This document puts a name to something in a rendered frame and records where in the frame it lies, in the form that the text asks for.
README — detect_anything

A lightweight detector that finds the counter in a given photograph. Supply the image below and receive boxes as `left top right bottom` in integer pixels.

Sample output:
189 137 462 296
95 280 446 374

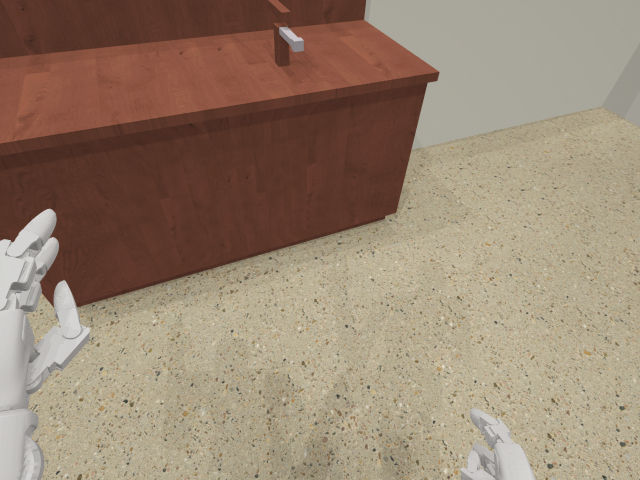
0 0 440 307

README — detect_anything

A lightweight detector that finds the tap lever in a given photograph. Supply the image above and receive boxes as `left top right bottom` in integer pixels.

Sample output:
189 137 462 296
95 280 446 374
279 27 304 52

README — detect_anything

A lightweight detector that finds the robot right hand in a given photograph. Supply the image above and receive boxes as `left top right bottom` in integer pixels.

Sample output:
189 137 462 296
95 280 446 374
461 408 536 480

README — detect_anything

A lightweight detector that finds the robot left forearm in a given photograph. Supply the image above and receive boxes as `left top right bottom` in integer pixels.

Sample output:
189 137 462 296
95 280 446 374
0 409 45 480

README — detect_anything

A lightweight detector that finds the robot left hand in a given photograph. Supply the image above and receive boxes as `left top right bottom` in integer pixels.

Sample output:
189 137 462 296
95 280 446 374
0 209 90 412

